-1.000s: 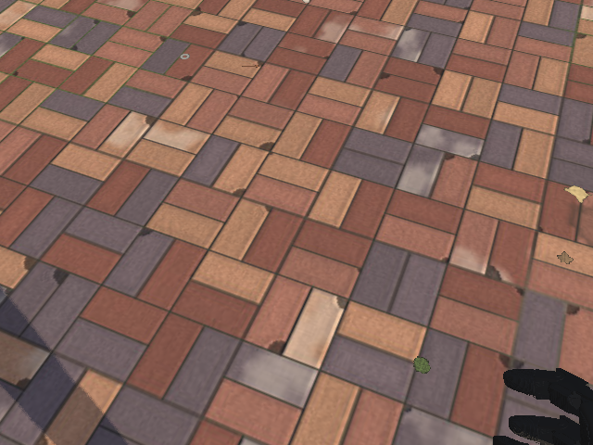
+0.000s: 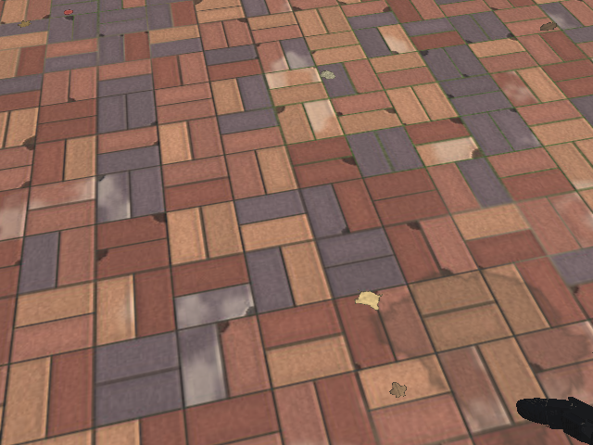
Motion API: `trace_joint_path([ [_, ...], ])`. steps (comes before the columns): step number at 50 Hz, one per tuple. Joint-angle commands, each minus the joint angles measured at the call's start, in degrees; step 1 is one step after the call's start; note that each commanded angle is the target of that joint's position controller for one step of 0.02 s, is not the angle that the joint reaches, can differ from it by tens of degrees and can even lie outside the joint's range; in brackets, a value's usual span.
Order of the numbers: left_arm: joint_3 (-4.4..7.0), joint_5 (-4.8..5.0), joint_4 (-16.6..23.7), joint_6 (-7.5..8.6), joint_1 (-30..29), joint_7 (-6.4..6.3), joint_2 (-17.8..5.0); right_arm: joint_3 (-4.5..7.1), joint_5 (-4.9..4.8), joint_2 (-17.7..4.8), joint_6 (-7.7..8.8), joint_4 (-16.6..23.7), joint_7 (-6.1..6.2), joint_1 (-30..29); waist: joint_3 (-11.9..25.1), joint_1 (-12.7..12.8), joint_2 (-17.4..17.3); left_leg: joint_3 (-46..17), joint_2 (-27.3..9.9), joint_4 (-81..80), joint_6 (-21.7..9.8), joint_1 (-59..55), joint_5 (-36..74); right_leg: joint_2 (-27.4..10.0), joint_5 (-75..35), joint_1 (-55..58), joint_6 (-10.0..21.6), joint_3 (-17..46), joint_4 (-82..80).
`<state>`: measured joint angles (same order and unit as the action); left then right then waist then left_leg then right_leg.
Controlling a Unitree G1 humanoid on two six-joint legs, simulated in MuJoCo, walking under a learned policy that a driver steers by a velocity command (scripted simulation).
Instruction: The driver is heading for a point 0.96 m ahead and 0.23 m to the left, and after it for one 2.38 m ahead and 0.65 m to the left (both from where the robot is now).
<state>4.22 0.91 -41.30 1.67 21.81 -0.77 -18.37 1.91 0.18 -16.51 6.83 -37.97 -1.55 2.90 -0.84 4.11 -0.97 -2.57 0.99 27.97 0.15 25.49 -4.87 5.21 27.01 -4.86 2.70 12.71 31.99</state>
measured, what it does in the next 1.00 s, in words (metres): walks ahead, turning left: right foot, then left foot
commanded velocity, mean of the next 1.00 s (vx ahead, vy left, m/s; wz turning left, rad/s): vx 0.50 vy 0.00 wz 0.20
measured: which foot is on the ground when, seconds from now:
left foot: down 0.00-0.50, up 0.52-0.98, down 1.00-1.00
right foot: down 0.00-0.00, up 0.02-0.46, down 0.48-1.00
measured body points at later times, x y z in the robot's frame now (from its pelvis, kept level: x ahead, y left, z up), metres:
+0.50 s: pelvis +0.26 -0.02 +0.00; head +0.30 -0.03 +0.45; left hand +0.53 +0.19 -0.04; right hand +0.22 -0.31 -0.13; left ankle +0.12 +0.12 -0.72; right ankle +0.37 -0.14 -0.73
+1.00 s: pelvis +0.51 +0.02 +0.00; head +0.54 +0.04 +0.44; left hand +0.45 +0.31 -0.13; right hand +0.79 -0.14 -0.08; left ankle +0.61 +0.15 -0.72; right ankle +0.37 -0.14 -0.72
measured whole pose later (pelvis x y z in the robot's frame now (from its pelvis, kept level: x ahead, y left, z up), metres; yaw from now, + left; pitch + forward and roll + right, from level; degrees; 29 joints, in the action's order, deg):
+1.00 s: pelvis +0.51 +0.02 +0.00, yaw +17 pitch +1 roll -3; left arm 4.8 1.5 -48.5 3.0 18.9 -0.4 -17.7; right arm 2.6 -1.2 -15.9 1.0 -36.2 -3.3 4.1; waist -2.8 4.0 -1.6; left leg 2.7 -2.2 34.6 -5.4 29.9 -7.7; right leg -2.7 25.5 5.4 -2.9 -15.6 21.6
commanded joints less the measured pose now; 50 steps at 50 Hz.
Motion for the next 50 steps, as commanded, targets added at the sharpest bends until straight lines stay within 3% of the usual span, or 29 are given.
trace_joint_path([
  [1,-1.29,1.07,4.68,1.29,7.94,0.21,1.4,5.62,1.03,-16.96,0.23,-1.97,0.1,19.19,18.0,-5.32,-18.48,-38.69,-23.06,-8.3,-16.06,-43.46,-15.03,1.56,5.44,-30.25,-0.88,-3.18,33.93],
  [2,-0.33,1.75,3.38,1.41,6.15,-0.12,-4.62,4.53,-0.61,-11.34,0.12,-1.64,-0.43,18.79,13.74,-7.25,-11.62,-44.46,-23.42,-12.29,-15.54,-41.74,-29.55,-1.88,5.16,-37.9,-1.41,-0.57,40.63],
  [3,0.49,1.47,4.22,1.38,-1.09,-0.16,-7.52,3.6,-0.76,-8.12,-0.09,-1.29,-0.25,16.23,6.69,-8.64,-6.25,-35.7,-21.01,-12.78,-13.16,-35.54,-27.67,-3.81,-0.05,-39.49,-1.28,-1.2,41.8],
  [4,0.36,0.59,5.16,1.39,-5.08,-0.34,-7.04,3.07,-0.07,-7.2,-0.4,-0.9,-0.17,13.47,3.58,-7.83,-2.46,-28.68,-18.47,-13.08,-11.91,-29.7,-20.59,-5.72,-3.71,-38.0,-1.33,-3.41,40.45],
  [5,0.31,-0.26,5.99,1.72,-7.52,-0.18,-6.17,2.67,0.16,-6.13,-0.61,-1.3,-0.07,12.14,0.75,-7.13,-2.06,-24.0,-16.43,-13.97,-12.18,-25.34,-13.83,-7.24,-6.39,-37.6,-1.45,-4.02,37.22],
  [7,0.04,-0.18,5.87,1.96,-6.81,0.47,-4.19,2.12,0.46,-4.85,-0.44,-1.87,0.26,11.7,0.82,-5.24,-4.93,-17.9,-13.42,-15.88,-11.71,-21.67,-5.52,-9.52,-9.29,-33.33,-1.63,-5.77,32.44],
  [11,-1.24,-0.76,7.13,2.09,-10.8,0.88,-1.02,2.69,-0.72,-7.48,-0.4,-3.93,0.66,13.96,-0.16,-5.89,-3.94,-11.95,-13.56,-18.88,-13.71,-20.49,3.85,-10.67,-12.79,-34.23,-3.19,-8.81,21.39],
  [14,-1.91,-0.65,8.03,2.69,-15.93,1.43,0.1,2.84,-1.01,-8.9,-1.02,-5.2,0.89,15.31,-0.85,-7.59,-3.54,-7.11,-12.07,-19.7,-12.48,-20.22,6.25,-10.22,-22.06,-31.93,-3.52,-10.29,10.52],
  [17,-1.95,-0.27,9.34,3.41,-21.43,2.06,0.04,2.71,-1.57,-9.31,-1.81,-7.03,1.0,18.93,-1.96,-9.29,-3.28,-6.18,-11.41,-18.53,-11.64,-18.96,7.81,-7.96,-27.66,-27.02,-3.98,-11.51,2.68],
  [20,-1.38,0.07,10.4,4.16,-23.92,2.84,-1.36,2.96,-1.91,-10.17,-2.76,-8.06,1.39,20.74,-2.38,-8.7,-3.82,-8.91,-13.4,-15.88,-10.63,-21.59,7.61,-6.83,-26.61,-24.5,-2.99,-10.51,-1.92],
  [22,-0.56,0.07,9.79,4.56,-21.22,2.86,-3.12,3.37,-1.94,-11.21,-3.31,-8.21,1.76,20.19,-1.19,-6.06,-4.52,-10.08,-14.14,-12.53,-9.34,-22.44,10.34,-6.19,-24.22,-18.73,-1.62,-10.58,-4.62],
  [23,0.35,-0.12,8.33,4.64,-16.35,2.51,-4.62,3.26,-1.91,-11.03,-3.42,-8.07,1.87,19.41,1.49,-3.04,-4.04,-8.67,-12.34,-7.3,-8.06,-21.17,15.91,-5.47,-24.15,-10.79,-0.29,-11.43,-6.82],
  [24,1.59,-0.68,6.58,4.59,-8.89,1.88,-7.15,2.61,-1.36,-9.3,-3.29,-7.61,1.82,19.17,7.02,0.63,-3.1,-6.58,-9.16,2.64,-6.21,-16.51,15.86,-7.91,-24.65,1.63,1.62,-10.0,-6.09],
  [25,2.71,-1.63,5.53,4.17,1.33,1.07,-11.66,1.01,0.43,-4.75,-3.05,-5.36,1.87,18.76,16.83,4.3,5.22,-3.35,-4.31,21.15,-3.7,-5.24,-1.87,-20.31,-25.21,18.08,5.13,2.25,-3.84],
  [26,2.85,-1.9,4.57,3.44,2.03,1.56,-13.1,0.04,-1.46,-1.04,-2.34,-4.64,1.9,26.54,22.68,0.28,20.39,-2.39,1.11,36.42,-1.56,11.53,-29.38,-30.19,-11.19,28.17,12.26,24.65,-10.75],
  [27,1.55,-1.21,4.8,3.37,0.2,1.69,-7.34,1.63,-2.7,-7.34,-2.39,-5.61,2.02,23.27,15.78,1.64,12.68,-5.75,-1.91,42.51,-1.28,16.59,-27.2,-27.99,-3.51,22.43,10.77,24.01,-14.11],
  [28,0.76,-0.69,4.59,3.46,-2.78,1.63,-4.96,2.41,-3.04,-8.96,-2.54,-4.56,1.95,18.79,8.63,1.15,9.78,-4.85,-3.81,42.94,-1.4,18.36,-21.8,-26.1,-5.33,15.79,9.07,15.33,-15.2],
  [29,0.28,-0.92,4.41,3.64,-6.05,1.8,-3.64,2.41,-2.52,-8.07,-2.83,-4.5,2.09,17.1,5.4,-0.62,6.57,-3.96,-5.71,41.77,-0.93,16.29,-17.56,-23.58,-11.09,9.56,8.23,9.67,-16.82],
  [30,0.01,-1.2,4.03,3.83,-8.38,1.97,-2.21,2.6,-1.9,-7.28,-3.26,-4.32,2.01,16.2,2.79,-2.0,6.54,-3.89,-7.0,39.68,-0.55,14.87,-14.67,-21.61,-15.44,4.96,7.99,5.01,-18.66],
  [32,0.23,-1.67,3.12,4.65,-10.6,1.88,-1.74,2.47,-2.07,-4.95,-4.43,-4.41,1.69,17.21,1.36,-4.14,7.67,-3.54,-8.43,38.35,0.13,10.65,-11.45,-20.04,-21.0,-0.72,7.96,-1.35,-21.92],
  [35,0.98,-1.54,1.28,5.52,-10.82,1.48,-3.26,2.36,-1.62,-3.6,-5.47,-2.62,1.6,14.4,-0.83,-4.8,5.23,-3.86,-9.06,34.47,1.14,13.03,-7.05,-20.56,-27.19,-2.39,8.84,-7.4,-24.38],
  [41,1.97,-1.14,-1.43,4.59,-8.27,0.54,-6.71,1.36,-1.43,-2.12,-4.75,0.98,-0.44,4.49,-3.43,-1.48,2.87,0.24,-7.98,16.05,0.24,11.97,6.55,-19.64,-30.79,0.39,7.5,-17.92,-25.28],
  [46,2.87,0.38,-3.75,2.77,-4.94,0.42,-9.14,1.58,-1.42,-3.35,-5.01,5.05,-1.81,-1.77,-4.7,-0.42,3.16,3.93,-6.17,9.07,-3.09,12.47,0.51,-22.06,-37.84,9.06,5.42,-21.56,-20.64],
  [48,3.36,0.85,-3.69,1.96,-5.52,0.14,-10.94,2.62,-1.23,-5.23,-5.43,5.5,-1.91,0.91,-1.31,-3.03,5.16,7.36,-2.42,8.67,-5.42,5.78,-5.41,-21.86,-56.33,10.77,4.07,-23.5,-12.54],
  [49,3.46,1.13,-3.53,1.46,-6.11,0.0,-11.43,3.79,-1.3,-7.09,-5.67,4.4,-1.73,6.56,2.2,-6.56,5.31,8.95,0.24,7.58,-7.01,-2.02,-6.62,-20.9,-63.57,9.74,3.13,-24.8,-3.79],
  [50,2.94,1.15,-3.24,1.25,-6.36,-0.2,-10.36,5.73,-1.52,-10.25,-5.98,1.82,-1.03,16.13,7.27,-11.59,3.91,8.79,2.73,4.48,-9.2,-16.39,-3.59,-18.59,-61.85,3.68,1.13,-26.36,8.92],
])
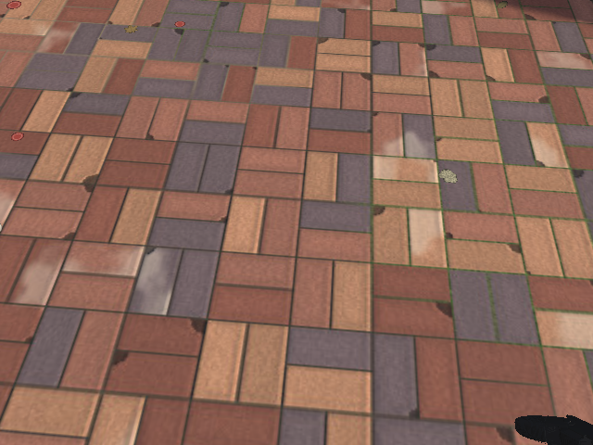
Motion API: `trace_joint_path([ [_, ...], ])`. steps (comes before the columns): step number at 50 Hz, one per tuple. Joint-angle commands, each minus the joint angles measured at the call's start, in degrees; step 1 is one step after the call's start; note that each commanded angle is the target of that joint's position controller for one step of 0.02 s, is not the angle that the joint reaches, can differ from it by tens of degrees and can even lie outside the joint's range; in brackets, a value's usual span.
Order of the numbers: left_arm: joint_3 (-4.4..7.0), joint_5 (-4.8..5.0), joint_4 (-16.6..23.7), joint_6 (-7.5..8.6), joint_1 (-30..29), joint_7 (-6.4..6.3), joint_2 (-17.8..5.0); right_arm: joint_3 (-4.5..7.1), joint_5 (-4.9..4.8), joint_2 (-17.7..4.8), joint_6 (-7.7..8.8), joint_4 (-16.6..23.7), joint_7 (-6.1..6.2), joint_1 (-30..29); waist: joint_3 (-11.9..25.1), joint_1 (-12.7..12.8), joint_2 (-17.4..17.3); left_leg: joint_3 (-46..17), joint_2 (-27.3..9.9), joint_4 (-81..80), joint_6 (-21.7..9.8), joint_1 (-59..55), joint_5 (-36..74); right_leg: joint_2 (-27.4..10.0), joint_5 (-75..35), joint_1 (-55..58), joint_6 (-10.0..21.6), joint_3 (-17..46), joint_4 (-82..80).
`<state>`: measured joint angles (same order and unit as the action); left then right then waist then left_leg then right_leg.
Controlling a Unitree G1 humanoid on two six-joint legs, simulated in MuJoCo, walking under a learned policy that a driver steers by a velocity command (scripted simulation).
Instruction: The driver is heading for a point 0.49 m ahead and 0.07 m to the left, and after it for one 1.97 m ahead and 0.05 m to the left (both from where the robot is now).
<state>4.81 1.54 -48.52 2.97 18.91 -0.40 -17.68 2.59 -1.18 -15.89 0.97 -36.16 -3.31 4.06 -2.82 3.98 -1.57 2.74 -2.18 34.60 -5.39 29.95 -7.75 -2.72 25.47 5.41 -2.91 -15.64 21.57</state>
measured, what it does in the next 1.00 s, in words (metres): walks ahead: right foot, then left foot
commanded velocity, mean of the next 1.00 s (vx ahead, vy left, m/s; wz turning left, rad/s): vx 0.34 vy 0.00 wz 0.25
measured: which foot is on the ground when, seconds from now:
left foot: down 0.00-0.50, up 0.52-0.86, down 0.88-1.00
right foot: down 0.00-0.02, up 0.04-0.48, down 0.50-0.90, up 0.92-1.00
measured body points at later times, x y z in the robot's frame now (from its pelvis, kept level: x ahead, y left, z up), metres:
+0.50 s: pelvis +0.29 +0.01 +0.01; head +0.31 +0.02 +0.45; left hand +0.45 +0.30 -0.06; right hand +0.40 -0.28 -0.10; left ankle +0.13 +0.09 -0.72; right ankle +0.44 -0.08 -0.72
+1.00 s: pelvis +0.41 +0.04 +0.02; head +0.43 +0.06 +0.47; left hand +0.45 +0.35 -0.10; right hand +0.64 -0.18 -0.06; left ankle +0.41 +0.16 -0.72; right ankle +0.41 -0.08 -0.67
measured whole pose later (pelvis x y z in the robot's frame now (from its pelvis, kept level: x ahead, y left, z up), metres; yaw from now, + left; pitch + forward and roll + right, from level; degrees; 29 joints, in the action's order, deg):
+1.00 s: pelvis +0.41 +0.04 +0.02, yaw +11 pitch +1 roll +0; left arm 4.1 1.3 -45.5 -0.7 11.1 -0.6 -19.2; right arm 2.6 1.3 -15.1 -0.2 -36.7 2.0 6.9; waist -2.6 1.9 1.8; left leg -0.8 -0.2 26.8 -0.4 16.2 -11.6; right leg 3.2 29.5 -24.6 -2.4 3.6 53.7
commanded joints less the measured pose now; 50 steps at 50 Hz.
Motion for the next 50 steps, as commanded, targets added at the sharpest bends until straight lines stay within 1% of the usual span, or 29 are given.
trace_joint_path([
  [1,0.76,-1.66,5.18,0.36,-1.37,-0.59,-7.01,6.79,-0.62,-16.29,-0.82,-1.56,2.04,22.38,14.2,-12.9,-5.2,-11.96,-3.62,-3.02,-7.5,-37.84,1.54,-7.24,-32.86,-22.49,3.84,1.86,38.23],
  [2,-1.22,-2.31,8.6,2.02,1.28,0.07,-1.47,6.76,-0.67,-20.12,0.01,0.6,1.9,18.16,21.18,-6.59,-16.07,-46.33,-16.02,-13.21,-19.09,-52.13,-12.9,5.29,8.27,-44.71,0.91,11.42,56.53],
  [3,-0.16,-0.45,8.97,3.88,-5.09,0.82,-7.37,5.14,-0.29,-14.51,1.01,1.57,1.26,18.63,21.92,-11.09,-6.45,-48.24,-16.9,-18.77,-16.98,-51.39,-16.54,2.58,6.69,-50.29,2.2,21.48,58.98],
  [4,0.01,1.13,10.5,4.76,-8.97,1.15,-8.2,4.35,0.24,-11.99,1.86,1.03,1.18,17.31,14.13,-10.55,-4.38,-40.19,-15.14,-18.9,-14.64,-45.13,-13.39,0.51,1.82,-52.71,3.57,20.73,56.51],
  [5,-0.26,0.27,10.16,5.08,-9.04,0.7,-7.13,3.94,0.25,-10.79,2.34,1.03,1.16,14.03,8.96,-7.57,1.01,-33.59,-12.59,-18.75,-12.78,-36.47,-6.48,-1.98,-2.56,-50.21,3.74,20.62,51.15],
  [6,0.08,-1.31,9.48,4.87,-8.56,0.27,-7.53,3.39,0.39,-8.82,2.5,1.53,1.44,10.77,7.05,-5.53,0.94,-28.58,-10.5,-19.0,-11.62,-30.32,0.08,-3.71,-5.2,-46.35,3.31,20.82,46.01],
  [7,0.27,-1.76,9.16,4.26,-7.4,0.35,-7.61,3.04,1.05,-8.26,2.53,2.42,1.75,9.04,6.14,-3.91,-0.75,-26.29,-9.1,-20.07,-11.37,-25.96,4.46,-4.43,-7.1,-42.77,2.86,21.06,44.16],
  [10,-0.06,-2.54,9.16,2.74,-7.39,0.29,-5.7,3.34,0.82,-9.24,2.88,1.96,2.63,9.41,5.01,-3.04,-0.34,-21.66,-7.27,-21.95,-12.03,-19.91,12.65,-3.56,-10.85,-40.32,0.18,19.48,37.76],
  [16,-1.52,-1.91,12.29,2.94,-19.77,0.98,-2.7,3.86,0.06,-10.82,2.14,-0.54,4.19,14.13,1.91,-7.47,-2.55,-17.41,-2.82,-21.26,-7.46,-15.73,4.95,0.97,-29.97,-36.14,-1.58,18.63,13.97],
  [21,-0.62,-1.12,13.48,4.11,-22.28,2.11,-5.41,3.95,-0.37,-10.31,1.39,-2.31,4.54,16.97,1.88,-7.65,-4.2,-24.78,-5.79,-15.2,-6.09,-21.81,1.41,2.31,-26.83,-33.14,0.58,21.04,6.74],
  [23,0.12,-0.98,12.67,4.6,-18.46,2.05,-6.57,4.05,-0.21,-10.14,1.0,-2.22,4.61,16.02,2.61,-5.37,-6.17,-27.06,-6.08,-11.56,-5.02,-22.91,3.83,2.6,-21.93,-28.23,2.46,20.29,5.39],
  [24,0.92,-1.59,11.49,4.84,-13.77,1.59,-7.76,3.62,-0.12,-8.84,0.82,-1.77,4.57,14.95,4.59,-2.65,-5.96,-25.74,-3.07,-5.87,-3.08,-22.17,8.68,2.52,-23.31,-21.18,4.09,19.38,2.37],
  [25,1.73,-3.01,11.1,5.11,-7.28,1.14,-10.34,2.56,0.54,-5.94,0.81,-0.54,4.48,14.44,11.96,0.39,-2.66,-22.23,0.55,7.54,-0.51,-17.81,6.91,-4.54,-27.7,-8.19,7.41,24.67,4.37],
  [26,2.72,-4.41,10.16,4.42,-1.83,0.9,-14.94,1.5,-0.15,-2.57,1.04,0.68,4.8,21.65,20.91,-1.59,12.67,-14.09,8.97,27.16,4.47,0.8,-15.27,-18.28,-32.49,12.38,16.87,45.51,4.19],
  [27,2.0,-2.67,9.28,3.92,-0.63,1.62,-11.33,1.7,-0.06,-6.08,1.29,0.06,4.98,24.86,22.56,-2.32,18.1,-14.73,7.84,37.27,6.14,8.1,-29.63,-22.32,-30.89,13.55,20.1,58.45,0.64],
  [28,0.71,-1.95,9.85,3.55,-3.25,1.77,-7.08,2.69,-0.19,-9.46,0.93,-1.1,5.01,21.88,15.73,-1.6,11.59,-16.08,5.9,41.45,7.16,9.57,-26.36,-19.88,-32.7,6.98,18.67,51.19,0.16],
  [29,-0.17,-2.23,10.0,3.03,-5.82,1.94,-4.88,2.7,0.3,-9.64,0.48,-1.06,5.14,18.04,11.67,-1.78,6.9,-13.91,4.37,41.23,7.87,8.1,-23.59,-16.83,-38.36,0.43,17.09,42.4,0.5],
  [31,-1.6,-2.32,9.18,2.66,-10.28,2.32,-2.21,2.56,1.56,-7.99,-0.13,0.21,5.08,13.78,6.75,-4.45,5.52,-11.23,0.57,32.8,8.3,3.76,-20.56,-11.77,-49.97,-10.55,15.85,32.93,-0.8],
  [33,-1.64,-2.24,7.95,2.43,-12.14,2.47,-2.86,1.43,1.81,-4.26,-0.47,0.1,4.98,14.17,6.73,-6.15,8.16,-7.83,0.15,21.19,9.23,-3.32,-18.07,-8.21,-56.82,-15.89,15.47,28.33,-2.01],
  [35,-0.75,-1.93,7.09,1.78,-12.56,2.05,-5.9,0.71,1.99,-2.79,-0.35,0.19,5.19,13.01,9.14,-6.1,9.27,-6.21,1.09,11.63,10.03,-9.26,-14.31,-7.28,-60.53,-16.89,16.01,26.76,-1.82],
  [39,0.75,-0.43,6.27,-0.28,-10.7,1.27,-10.2,1.45,1.15,-5.7,-1.33,0.87,5.58,8.5,9.9,-4.1,9.02,-6.18,3.18,3.6,9.33,-12.81,-6.9,-8.08,-45.27,-16.49,15.79,30.14,-2.2],
  [41,0.8,0.13,6.18,-1.29,-10.95,0.91,-9.98,1.67,1.26,-5.94,-1.71,1.8,5.58,5.83,7.75,-3.91,8.94,-6.68,3.69,-0.59,8.28,-13.93,-6.34,-7.52,-33.4,-18.26,14.96,32.85,-2.03],
  [43,0.49,0.67,6.37,-2.13,-12.12,0.34,-8.77,1.97,1.48,-5.81,-1.25,1.85,5.42,6.26,6.17,-5.6,8.76,-6.53,3.79,-9.9,6.53,-18.95,-0.84,-5.47,-25.1,-20.98,12.59,34.84,-0.05],
  [44,0.02,0.49,6.35,-2.28,-11.18,0.08,-7.17,2.46,1.82,-7.38,-0.87,2.03,5.59,7.11,6.53,-5.85,7.23,-8.61,0.29,-12.9,4.8,-23.48,3.09,-3.67,-20.19,-23.7,10.11,34.85,2.42],
  [45,-0.89,-0.63,6.96,-2.18,-9.98,0.08,-4.21,3.16,2.69,-10.69,-0.88,2.58,6.16,8.98,9.07,-5.48,0.28,-15.59,-9.51,-12.93,1.1,-29.22,11.23,-0.34,-9.75,-28.42,7.09,31.38,10.55],
  [46,-1.26,-0.31,7.83,-2.15,-7.42,-0.18,-2.57,3.96,3.41,-13.08,-1.36,1.78,5.89,8.48,8.33,-3.41,-12.73,-24.86,-17.7,-15.71,-6.65,-28.15,16.02,7.07,4.81,-35.36,3.91,20.63,19.26],
  [47,-0.12,-0.54,7.29,-2.27,-7.16,-0.36,-6.6,3.41,3.33,-10.18,-1.07,2.19,5.66,8.27,8.21,-5.24,-12.62,-27.98,-21.01,-16.59,-11.23,-27.48,19.98,5.28,12.21,-37.55,1.28,19.39,32.79],
  [48,1.06,-0.22,6.51,-2.74,-5.96,-0.31,-8.97,2.57,2.96,-7.7,-0.65,2.49,5.61,6.61,7.66,-4.43,-8.99,-24.14,-19.13,-15.72,-10.51,-26.87,22.06,4.19,10.61,-38.86,0.18,20.44,40.18],
  [50,1.5,-0.28,5.27,-4.52,-4.22,-0.93,-8.05,2.35,1.82,-6.67,-0.18,2.66,5.4,1.92,6.13,-2.64,-6.03,-16.09,-14.89,-14.54,-6.95,-25.52,22.27,2.42,5.06,-39.75,-1.87,20.44,42.79],
])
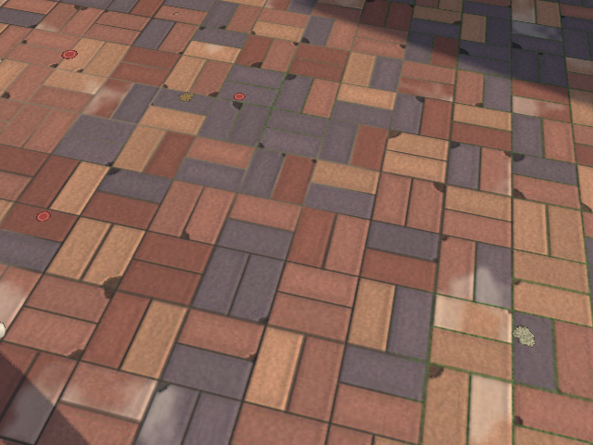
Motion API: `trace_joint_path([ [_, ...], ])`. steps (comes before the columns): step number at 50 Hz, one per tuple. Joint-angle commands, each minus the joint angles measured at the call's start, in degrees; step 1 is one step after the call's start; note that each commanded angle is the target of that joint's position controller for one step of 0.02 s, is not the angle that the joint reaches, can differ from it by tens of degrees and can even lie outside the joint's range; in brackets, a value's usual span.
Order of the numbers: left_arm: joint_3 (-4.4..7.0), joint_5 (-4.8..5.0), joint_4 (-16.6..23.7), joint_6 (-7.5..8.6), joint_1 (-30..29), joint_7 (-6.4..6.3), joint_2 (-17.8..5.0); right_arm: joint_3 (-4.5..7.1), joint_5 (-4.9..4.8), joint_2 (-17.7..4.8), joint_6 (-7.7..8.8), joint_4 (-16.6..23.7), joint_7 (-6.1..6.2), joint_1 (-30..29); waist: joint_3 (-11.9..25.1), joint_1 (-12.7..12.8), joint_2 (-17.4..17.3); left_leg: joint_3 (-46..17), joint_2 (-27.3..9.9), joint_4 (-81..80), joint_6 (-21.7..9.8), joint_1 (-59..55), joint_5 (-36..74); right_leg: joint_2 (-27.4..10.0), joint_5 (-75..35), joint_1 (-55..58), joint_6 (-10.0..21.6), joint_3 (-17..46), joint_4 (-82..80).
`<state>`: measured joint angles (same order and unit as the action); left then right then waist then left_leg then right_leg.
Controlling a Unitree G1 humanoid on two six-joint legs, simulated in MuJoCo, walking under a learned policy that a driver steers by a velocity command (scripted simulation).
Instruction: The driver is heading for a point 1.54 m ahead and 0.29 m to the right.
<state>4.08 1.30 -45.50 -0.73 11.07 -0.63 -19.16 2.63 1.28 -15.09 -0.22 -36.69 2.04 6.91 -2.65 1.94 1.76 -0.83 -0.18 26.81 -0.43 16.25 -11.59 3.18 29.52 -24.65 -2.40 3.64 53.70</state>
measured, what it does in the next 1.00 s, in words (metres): steps on the spot, turning right: right foot, then left foot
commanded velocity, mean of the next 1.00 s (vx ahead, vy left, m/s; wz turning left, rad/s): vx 0.01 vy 0.00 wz -0.43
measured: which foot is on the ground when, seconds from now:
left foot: down 0.00-0.26, up 0.28-0.72, down 0.74-1.00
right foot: up 0.00-0.24, down 0.26-0.76, up 0.78-1.00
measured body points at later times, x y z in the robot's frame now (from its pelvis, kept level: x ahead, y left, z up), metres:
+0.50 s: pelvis +0.01 -0.05 +0.01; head +0.04 -0.09 +0.45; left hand +0.23 +0.19 -0.08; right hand +0.08 -0.37 -0.11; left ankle +0.06 +0.11 -0.67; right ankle +0.01 -0.13 -0.74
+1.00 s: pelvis +0.03 -0.02 +0.00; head +0.06 -0.02 +0.45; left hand +0.28 +0.17 -0.11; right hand +0.03 -0.32 -0.10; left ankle +0.09 +0.08 -0.74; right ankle -0.06 -0.15 -0.72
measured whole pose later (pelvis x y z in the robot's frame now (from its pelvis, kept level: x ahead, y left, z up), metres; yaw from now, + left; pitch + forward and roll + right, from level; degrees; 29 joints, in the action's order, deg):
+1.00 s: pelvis +0.03 -0.02 +0.00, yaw -26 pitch +0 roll +0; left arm 3.7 0.2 -41.8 -2.6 9.6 -1.5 -17.4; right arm 2.0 -0.2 -14.0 0.1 -43.4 0.3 9.5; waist -3.1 -0.9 1.5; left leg -4.0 1.1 26.9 -0.3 13.4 -13.6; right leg 0.5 22.8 -15.0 -5.6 5.7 36.8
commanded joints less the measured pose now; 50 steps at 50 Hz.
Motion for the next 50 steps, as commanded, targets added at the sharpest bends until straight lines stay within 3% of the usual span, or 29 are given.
trace_joint_path([
  [1,1.9,-0.09,2.72,-1.37,2.66,-0.68,-5.16,2.37,-0.72,-7.81,1.02,2.76,0.06,-1.17,5.37,-0.83,-9.25,-10.06,-15.98,-6.89,-11.64,-10.81,27.56,-3.91,-1.16,-9.21,-3.14,0.24,9.74],
  [5,0.69,0.18,6.12,-1.76,-1.17,0.52,-2.38,3.32,-0.46,-9.47,0.09,1.47,0.41,-1.16,6.81,-2.42,-11.21,-3.85,-14.79,-7.1,-11.99,-9.81,26.55,-4.86,-6.28,-3.08,-3.67,-3.7,-1.94],
  [9,1.14,-0.05,8.2,-2.14,-1.85,1.91,-4.18,4.18,-1.5,-11.78,-0.18,0.0,0.0,-0.28,7.96,-2.86,-11.9,-3.12,-17.33,-5.23,-11.6,-10.48,24.62,-4.49,-9.34,2.98,-1.17,-6.25,-12.36],
  [11,1.63,-0.21,7.63,-2.38,1.06,2.34,-4.42,4.28,-2.67,-11.94,-0.02,-0.6,-0.1,-1.49,7.58,-0.6,-10.96,-1.03,-16.65,-1.4,-8.72,-7.9,19.83,-3.14,-16.66,9.15,1.5,-8.14,-22.2],
  [12,2.19,-0.53,7.18,-2.42,2.67,2.02,-5.43,4.02,-2.85,-10.62,0.2,-1.8,-0.25,0.69,7.55,-0.22,-8.73,1.35,-14.61,2.77,-5.45,-4.56,13.41,-2.23,-22.09,14.4,3.39,-6.84,-27.2],
  [13,3.51,-0.54,7.55,-2.34,4.08,1.16,-9.93,3.41,-1.3,-8.07,0.37,-2.46,-0.59,3.51,7.67,-1.09,2.39,7.13,-9.95,14.45,0.15,4.64,0.19,-9.45,-38.23,22.44,6.91,4.28,-31.41],
  [14,4.55,-1.68,9.43,-1.9,3.71,0.64,-16.37,2.25,0.97,-5.53,0.4,1.17,-0.34,0.27,6.68,-0.82,17.15,7.42,-0.62,29.15,5.23,20.64,-26.96,-24.68,-52.91,25.52,19.15,25.88,-33.14],
  [15,3.79,-3.29,9.48,-0.59,5.58,1.09,-13.5,3.02,-0.04,-8.07,0.46,1.59,0.19,-4.0,10.41,3.37,9.87,-1.81,-0.18,38.93,4.86,21.29,-29.11,-25.63,-49.15,23.7,24.01,27.1,-34.42],
  [16,3.12,-3.06,9.29,0.43,3.14,1.1,-11.79,3.5,-1.28,-9.21,0.22,1.26,0.35,-3.73,8.38,1.44,7.15,-3.38,-1.26,41.14,3.9,21.89,-24.48,-22.38,-45.29,22.05,21.44,21.65,-34.4],
  [18,2.36,-0.76,9.85,0.68,-2.23,0.34,-8.66,4.13,-0.88,-9.91,-0.2,-0.67,1.21,-1.75,6.29,-0.92,4.25,-4.2,-2.44,38.27,3.84,22.25,-16.04,-17.4,-38.78,20.44,16.0,16.59,-33.95],
  [19,1.94,-0.53,10.08,0.39,-3.06,-0.09,-8.06,4.24,-0.67,-9.77,-0.22,-0.99,1.25,-1.02,6.6,-1.66,4.76,-3.94,-1.8,38.54,4.34,19.71,-13.44,-15.93,-40.27,18.45,15.46,15.2,-33.99],
  [21,1.75,-0.88,10.45,-0.04,-2.73,-0.64,-7.71,4.05,-1.03,-8.51,0.02,-1.32,0.88,0.6,8.08,-2.19,4.97,-3.57,-0.34,37.37,5.1,17.51,-10.08,-14.5,-40.47,18.16,15.56,14.31,-34.06],
  [25,2.13,-0.64,10.52,-0.48,-1.54,-1.34,-8.57,3.4,-1.22,-7.04,0.31,-0.77,0.58,-1.42,7.43,-0.98,5.31,-4.36,0.62,25.7,6.05,16.48,-7.78,-13.5,-33.88,19.36,15.39,16.74,-33.82],
  [29,2.54,-0.81,11.03,-0.97,-2.08,-1.16,-9.45,3.31,-1.51,-7.31,0.84,-0.5,-0.13,-2.23,6.21,-0.36,6.72,-5.06,1.77,17.69,5.9,11.28,-8.52,-12.8,-27.7,15.7,15.62,21.01,-33.78],
  [33,2.44,-0.7,11.47,-1.45,-3.28,-0.66,-9.02,3.42,-1.93,-7.89,1.75,-0.85,-1.04,-0.63,7.27,-0.36,7.34,-4.72,2.15,11.07,4.82,6.19,-9.32,-12.66,-31.81,16.06,15.24,24.55,-31.62],
  [36,1.66,-0.07,11.37,-1.96,-4.7,-0.87,-7.49,3.24,-1.71,-6.96,2.46,-1.89,-1.88,2.62,7.99,-2.74,6.59,-2.96,1.72,-3.52,2.74,-2.84,0.98,-10.16,-33.48,14.49,12.34,24.01,-28.11],
  [37,1.18,-0.26,10.97,-1.89,-2.93,-1.0,-6.06,3.41,-1.01,-8.24,2.55,-1.79,-1.83,2.86,8.13,-2.37,4.26,-5.68,-2.0,-7.02,1.15,-7.69,7.57,-7.99,-27.0,11.54,9.56,22.37,-26.23],
  [38,0.28,-1.53,10.64,-1.56,0.07,-0.87,-3.31,3.63,0.08,-11.37,2.35,-0.69,-1.54,2.21,9.22,-0.11,-6.52,-15.91,-12.25,-9.08,-2.78,-12.23,16.7,-2.27,-12.24,6.76,6.06,15.36,-16.9],
  [39,0.91,-0.85,11.78,-1.14,-0.43,-0.97,-4.81,3.68,1.56,-12.88,2.12,-1.27,-1.64,0.98,5.45,1.11,-16.43,-25.2,-19.44,-9.71,-12.54,-8.17,22.77,4.07,4.29,-0.05,2.99,7.56,-10.6],
  [40,2.05,-1.6,10.75,-0.88,-0.38,-1.27,-8.76,3.06,0.95,-10.18,2.42,-0.49,-1.65,-0.16,5.28,-0.59,-12.97,-26.35,-21.23,-10.42,-16.37,-6.03,19.86,1.41,7.18,-0.25,0.34,7.55,-0.11],
  [41,2.87,-1.01,9.89,-0.96,-0.55,-1.27,-10.09,2.76,0.22,-9.48,2.49,-0.56,-1.48,-0.94,4.42,-0.61,-10.66,-22.94,-18.6,-9.98,-15.08,-6.03,17.34,1.27,4.73,-1.35,-0.63,7.44,5.34],
  [43,2.51,-1.11,8.22,-1.87,0.27,-1.59,-7.29,2.17,-1.25,-8.28,2.53,-1.01,-1.26,-2.54,3.36,-0.36,-8.96,-17.62,-14.58,-8.61,-11.92,-7.17,14.84,0.5,0.09,-2.76,-2.59,8.02,7.62],
  [46,0.2,-1.56,7.77,-1.75,-0.48,-1.05,-0.8,0.84,-1.05,-5.62,1.95,-2.56,-1.58,-2.45,4.54,-0.36,-10.63,-11.53,-9.38,-7.31,-9.94,-7.28,18.7,-2.64,-2.78,3.92,-3.97,2.6,-6.61],
  [47,-0.36,-1.69,8.06,-1.35,-2.39,-0.9,0.48,1.12,-1.2,-6.58,1.45,-2.96,-1.66,-1.46,4.53,-1.82,-12.0,-11.37,-8.4,-6.48,-9.73,-7.65,20.02,-2.67,-2.83,6.21,-4.09,0.58,-12.74],
  [48,-0.14,-1.38,8.07,-1.03,-3.5,-0.87,-0.18,1.62,-1.39,-8.43,0.9,-3.47,-1.64,0.55,4.68,-3.07,-12.79,-12.77,-8.41,-5.65,-10.14,-8.72,20.9,-1.85,-3.99,7.47,-4.08,-0.66,-17.45],
  [50,0.79,-0.64,6.62,-0.71,-1.22,-0.95,-2.54,2.29,-2.31,-11.13,0.17,-3.58,-1.54,1.28,4.72,-2.09,-12.48,-15.36,-8.49,-4.28,-9.98,-9.07,21.45,-0.29,-13.81,11.72,-2.83,-2.42,-29.63],
])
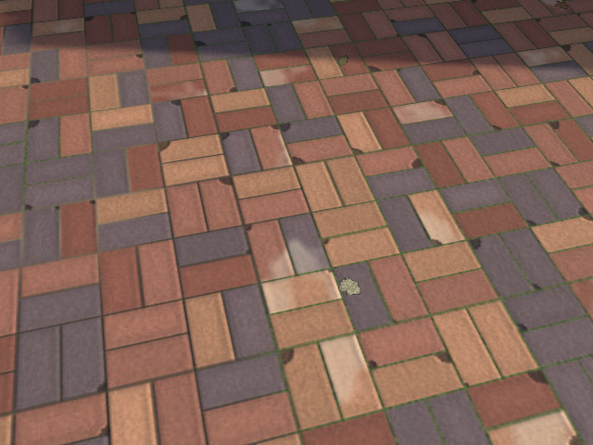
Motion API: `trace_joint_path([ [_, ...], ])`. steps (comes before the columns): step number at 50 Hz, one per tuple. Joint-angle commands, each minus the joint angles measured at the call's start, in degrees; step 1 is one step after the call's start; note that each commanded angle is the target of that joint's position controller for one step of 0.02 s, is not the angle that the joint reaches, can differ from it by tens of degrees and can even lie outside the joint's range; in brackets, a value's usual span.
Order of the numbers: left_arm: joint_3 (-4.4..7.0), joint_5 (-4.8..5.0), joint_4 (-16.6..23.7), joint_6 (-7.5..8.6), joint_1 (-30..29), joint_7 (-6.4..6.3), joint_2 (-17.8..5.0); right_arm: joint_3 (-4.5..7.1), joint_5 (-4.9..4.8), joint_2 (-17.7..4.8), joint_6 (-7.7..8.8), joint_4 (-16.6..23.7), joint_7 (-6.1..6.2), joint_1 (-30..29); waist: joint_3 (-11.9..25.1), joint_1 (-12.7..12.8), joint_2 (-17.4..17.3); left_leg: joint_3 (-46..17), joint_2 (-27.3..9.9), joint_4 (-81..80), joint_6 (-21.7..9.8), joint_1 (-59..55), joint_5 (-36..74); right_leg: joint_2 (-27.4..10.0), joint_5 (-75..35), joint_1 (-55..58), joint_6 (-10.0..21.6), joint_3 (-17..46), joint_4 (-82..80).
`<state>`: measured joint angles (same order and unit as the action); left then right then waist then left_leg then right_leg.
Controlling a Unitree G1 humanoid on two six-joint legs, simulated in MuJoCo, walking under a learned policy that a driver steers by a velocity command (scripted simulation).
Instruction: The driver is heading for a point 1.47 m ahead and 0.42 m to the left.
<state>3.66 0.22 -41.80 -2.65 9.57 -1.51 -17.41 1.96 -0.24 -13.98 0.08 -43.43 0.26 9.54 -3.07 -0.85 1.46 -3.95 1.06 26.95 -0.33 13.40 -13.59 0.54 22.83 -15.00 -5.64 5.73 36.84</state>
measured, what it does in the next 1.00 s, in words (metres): steps on the spot, turning left: right foot, then left foot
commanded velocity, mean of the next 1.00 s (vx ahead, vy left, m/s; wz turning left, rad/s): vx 0.00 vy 0.00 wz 0.45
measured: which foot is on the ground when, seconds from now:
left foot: down 0.00-0.08, up 0.10-0.36, down 0.38-0.90, up 0.92-1.00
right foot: up 0.00-0.02, down 0.04-0.38, up 0.40-0.88, down 0.90-1.00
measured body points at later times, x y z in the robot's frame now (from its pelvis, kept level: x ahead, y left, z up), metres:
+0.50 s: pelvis -0.02 +0.03 +0.00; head +0.01 +0.07 +0.44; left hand +0.04 +0.35 -0.13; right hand +0.19 -0.21 -0.09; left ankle -0.03 +0.11 -0.74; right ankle -0.03 -0.13 -0.66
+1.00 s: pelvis +0.00 +0.00 +0.00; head +0.03 +0.01 +0.45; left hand -0.02 +0.32 -0.09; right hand +0.29 -0.16 -0.10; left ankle -0.07 +0.10 -0.70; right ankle +0.07 -0.09 -0.74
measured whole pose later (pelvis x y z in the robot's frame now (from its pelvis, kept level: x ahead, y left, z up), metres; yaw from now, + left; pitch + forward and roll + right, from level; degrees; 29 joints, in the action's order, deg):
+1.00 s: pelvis +0.00 +0.00 +0.00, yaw +32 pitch +0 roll +0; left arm 3.5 -0.9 -42.2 1.4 9.3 -0.3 -16.7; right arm 3.8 -0.5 -20.1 -2.6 -36.9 1.6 9.1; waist -2.9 -0.1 -2.8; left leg -11.5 7.8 51.4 1.6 22.9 -28.8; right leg 2.0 13.3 -13.1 1.0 3.4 26.0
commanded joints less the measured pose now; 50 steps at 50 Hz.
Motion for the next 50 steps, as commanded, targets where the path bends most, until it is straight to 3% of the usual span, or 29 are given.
trace_joint_path([
  [1,1.59,0.31,2.37,1.33,1.32,-0.19,-5.65,3.16,-1.31,-12.89,-0.1,3.14,0.33,-0.74,5.25,0.94,-11.49,-13.48,-9.57,-4.28,-9.06,-4.9,23.0,2.09,-12.43,5.35,1.78,-3.86,-17.07],
  [2,2.1,-0.02,2.54,1.35,2.16,-0.59,-7.9,3.08,-1.28,-12.82,0.36,3.14,0.3,-0.12,6.41,0.96,-9.37,-13.9,-9.35,-3.8,-7.11,-1.51,20.44,-0.74,-16.97,10.09,3.52,-1.6,-16.47],
  [3,2.8,-0.71,2.8,1.13,3.87,-1.19,-10.86,2.53,-0.38,-11.13,1.11,4.03,-0.1,-0.68,8.58,0.72,-3.45,-11.21,-6.86,-0.34,-4.63,3.21,15.7,-6.24,-27.35,15.1,6.08,1.52,-12.69],
  [4,3.57,-0.87,1.44,0.68,4.12,-1.04,-12.29,2.13,-0.97,-8.73,1.51,4.64,-0.18,-1.56,8.25,0.25,6.71,-3.32,-0.93,3.64,-1.57,6.6,4.57,-8.67,-25.02,13.2,10.36,3.91,-12.84],
  [5,3.18,-1.09,2.26,0.63,3.36,-0.78,-10.27,2.09,-0.87,-9.35,1.45,4.43,-0.12,-2.48,6.72,1.77,7.81,-0.8,0.77,8.09,0.42,9.0,-2.19,-12.18,-23.93,12.12,13.74,7.73,-15.58],
  [7,2.58,-1.48,3.08,1.1,1.69,-1.26,-8.51,2.99,-1.14,-10.23,0.48,4.76,0.05,-3.04,4.42,2.51,10.75,1.52,0.68,21.46,1.46,14.11,-16.95,-18.42,-30.0,10.95,18.48,12.25,-17.69],
  [8,2.37,-1.39,3.2,1.69,1.33,-1.44,-8.2,3.51,-1.15,-10.7,-0.17,4.97,0.09,-2.55,3.54,2.56,9.83,0.71,-0.48,29.51,2.16,16.96,-21.7,-21.12,-35.99,10.94,20.34,13.09,-17.59],
  [9,2.26,-1.04,3.1,2.18,0.56,-1.58,-8.13,3.7,-1.3,-10.13,-0.81,4.82,0.09,-1.58,3.04,1.58,7.49,-0.2,-1.69,32.28,2.65,18.32,-21.81,-21.19,-38.69,10.96,20.23,11.1,-17.14],
  [11,2.61,-0.18,2.73,2.45,-1.57,-1.53,-8.68,3.11,-1.16,-8.27,-1.68,4.98,-0.07,-1.37,2.53,1.04,6.42,1.4,-2.95,28.93,3.58,17.72,-17.03,-18.34,-38.5,10.88,17.98,5.47,-16.63],
  [13,2.89,-0.08,2.58,1.85,-2.64,-1.49,-9.31,2.57,-1.18,-7.5,-1.91,5.86,-0.84,-2.03,3.68,1.53,7.64,4.12,-3.16,23.12,3.96,12.85,-12.9,-16.39,-38.76,9.66,16.9,0.98,-16.0],
  [16,3.23,0.55,2.1,1.24,-2.17,-1.29,-10.31,3.07,-1.53,-9.14,-2.27,6.94,-2.08,-1.08,5.66,1.6,8.22,7.01,-2.13,12.99,2.69,6.68,-7.57,-16.71,-37.08,9.9,15.71,-1.37,-13.25],
  [18,2.98,1.49,1.48,1.51,-1.92,-1.03,-9.57,3.91,-0.95,-10.09,-2.58,5.78,-1.95,3.43,6.6,-0.63,5.51,8.6,0.43,1.75,0.0,-2.14,2.1,-14.82,-29.04,5.76,12.19,-4.59,-6.86],
  [19,2.47,0.52,0.23,1.91,1.92,-0.55,-7.42,4.99,-0.74,-13.16,-2.58,5.98,-1.17,5.01,7.02,-0.34,-3.18,1.23,-2.64,-3.06,-2.56,-9.65,15.13,-11.0,-17.03,-1.36,7.64,-9.4,3.11],
  [20,0.98,-3.15,2.73,2.08,1.5,-0.14,-3.43,6.33,-0.42,-21.03,-2.34,8.16,-0.14,5.52,7.02,1.21,-21.03,-22.88,-19.67,-3.99,-11.92,-16.53,40.2,-2.35,16.45,-18.03,1.16,-11.72,21.07],
  [21,1.57,-1.56,4.55,2.37,-4.29,-0.67,-5.73,5.54,1.98,-19.47,-0.9,8.61,-1.08,7.9,11.66,-3.71,-14.66,-29.96,-23.98,-7.3,-20.77,-12.31,34.57,0.47,19.74,-19.96,1.34,-2.16,30.49],
  [22,2.18,0.03,4.57,2.12,-5.38,-0.99,-7.51,5.12,1.95,-18.01,0.34,8.55,-1.45,5.49,8.06,-2.34,-9.81,-25.51,-21.31,-8.38,-19.5,-10.34,27.19,-1.01,15.37,-21.46,2.15,-0.72,33.61],
  [24,2.85,-0.26,2.91,1.65,-4.16,-1.75,-8.41,4.3,-0.13,-14.76,0.82,8.75,-0.69,0.41,4.72,-0.11,-6.17,-19.07,-15.74,-8.5,-13.63,-7.75,16.55,-3.1,5.84,-21.59,2.68,0.0,30.32],
  [25,3.0,-0.55,2.74,1.58,-3.52,-1.84,-8.46,3.94,-0.48,-14.31,0.58,9.02,-0.18,-0.86,4.59,0.72,-6.74,-17.16,-13.88,-8.89,-12.62,-5.7,16.48,-2.84,2.59,-19.28,2.27,0.02,29.09],
  [27,2.86,-0.31,2.51,1.91,-2.22,-1.42,-7.17,3.58,-0.16,-13.56,0.25,9.51,0.58,-0.57,6.26,1.17,-7.95,-15.65,-12.04,-9.26,-12.53,-5.73,17.19,-1.39,-1.41,-16.9,1.46,-0.45,27.95],
  [32,2.28,-0.23,3.36,2.43,-4.21,-1.14,-5.53,3.98,-0.36,-14.2,-0.49,9.83,1.51,1.03,5.96,-0.16,-8.23,-18.07,-10.83,-9.02,-12.92,-7.45,11.07,-0.11,-3.31,-16.42,-0.28,0.31,15.13],
  [36,2.17,0.06,3.67,3.18,-4.88,-0.51,-5.65,4.38,-0.19,-14.84,-1.19,10.35,1.44,0.55,5.04,-0.77,-9.41,-21.73,-9.97,-8.59,-13.1,-4.3,6.18,0.9,-2.53,-12.26,-0.26,0.87,7.84],
  [42,2.33,0.64,3.48,4.87,-2.41,0.88,-6.41,4.46,-0.76,-14.64,-2.23,11.22,0.99,-1.58,7.35,-0.04,-10.32,-27.26,-9.33,-4.41,-12.0,-5.94,16.2,2.02,-2.83,-4.9,1.7,0.58,-3.7],
  [44,2.4,0.31,2.26,5.28,0.86,1.34,-6.14,3.89,-1.37,-13.28,-2.65,11.33,1.33,-2.71,8.32,2.06,-9.52,-25.47,-6.83,-1.12,-9.03,-4.03,16.45,0.96,-13.94,2.98,3.3,-0.93,-16.01],
  [45,2.7,-0.48,2.56,5.24,0.98,1.19,-8.1,3.26,-1.02,-11.36,-2.57,10.9,1.43,-0.32,9.19,1.04,-5.64,-22.46,-4.1,2.7,-5.94,-0.24,8.02,-5.0,-19.85,8.57,5.46,3.8,-18.56],
  [46,3.0,-1.49,3.88,4.76,-2.09,0.88,-11.97,2.43,-0.02,-8.83,-2.27,10.8,1.29,3.41,8.33,-2.87,8.14,-12.99,3.9,12.43,-2.25,6.9,-10.93,-15.25,-30.67,11.53,11.37,15.5,-19.65],
  [47,2.75,-2.94,3.73,4.76,-1.4,1.16,-11.04,3.68,-0.15,-12.76,-1.91,11.23,1.57,1.62,5.73,-0.74,12.19,-7.68,7.1,23.62,0.77,12.68,-24.69,-21.52,-33.66,7.34,20.74,23.44,-20.54],
  [48,2.14,-2.06,4.13,4.98,-2.42,1.23,-9.25,4.86,0.07,-16.01,-1.81,10.12,1.76,2.87,4.97,-0.78,7.52,-8.22,4.71,32.38,2.52,13.35,-23.08,-21.57,-31.01,5.97,22.23,21.6,-20.23],
  [49,1.65,-1.15,4.09,4.97,-3.82,1.05,-7.71,5.18,-0.13,-15.82,-2.02,9.02,1.77,2.94,4.3,-1.22,5.61,-8.25,4.24,35.58,3.56,13.91,-19.63,-18.09,-28.2,5.94,20.04,17.09,-19.4],
  [50,1.18,-0.23,3.69,4.92,-3.61,0.88,-6.59,4.68,-0.01,-13.68,-2.46,8.07,1.88,3.48,4.64,-1.08,4.87,-7.89,3.54,35.88,4.47,15.11,-16.09,-14.93,-18.67,7.59,17.64,14.01,-19.97],
])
